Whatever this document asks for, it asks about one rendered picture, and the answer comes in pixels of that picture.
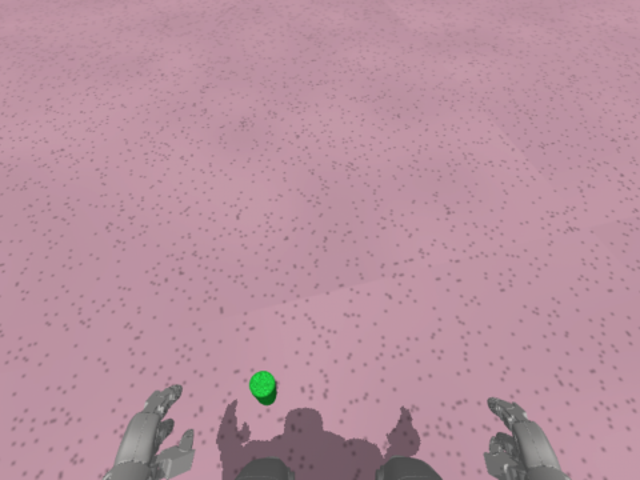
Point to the left robot arm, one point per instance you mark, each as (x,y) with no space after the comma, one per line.
(129,471)

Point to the left robot hand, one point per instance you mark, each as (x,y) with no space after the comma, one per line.
(145,433)

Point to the cup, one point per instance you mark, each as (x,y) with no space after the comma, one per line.
(263,387)

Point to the right robot hand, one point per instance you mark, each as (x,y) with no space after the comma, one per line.
(527,449)

